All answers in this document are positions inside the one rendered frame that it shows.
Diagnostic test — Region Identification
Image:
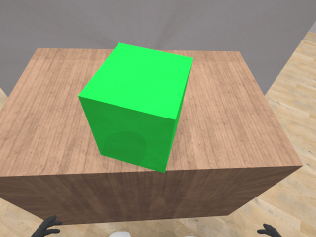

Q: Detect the left robot hand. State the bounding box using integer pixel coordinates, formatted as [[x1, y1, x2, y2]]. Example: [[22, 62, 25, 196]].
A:
[[31, 215, 62, 237]]

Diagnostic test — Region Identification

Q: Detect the carton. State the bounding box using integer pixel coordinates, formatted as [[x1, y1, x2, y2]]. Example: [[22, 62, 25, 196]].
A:
[[78, 43, 193, 173]]

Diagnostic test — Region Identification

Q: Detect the right robot hand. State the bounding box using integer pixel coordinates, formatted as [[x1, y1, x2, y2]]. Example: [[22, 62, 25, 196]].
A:
[[257, 223, 282, 237]]

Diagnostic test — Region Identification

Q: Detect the pedestal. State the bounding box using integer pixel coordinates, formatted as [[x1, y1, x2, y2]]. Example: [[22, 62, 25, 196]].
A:
[[0, 48, 304, 226]]

